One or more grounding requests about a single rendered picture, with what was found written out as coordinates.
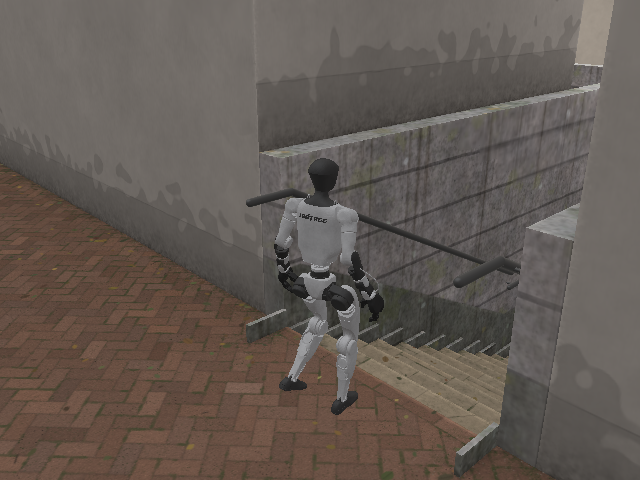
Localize stairs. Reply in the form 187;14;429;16
319;333;508;435

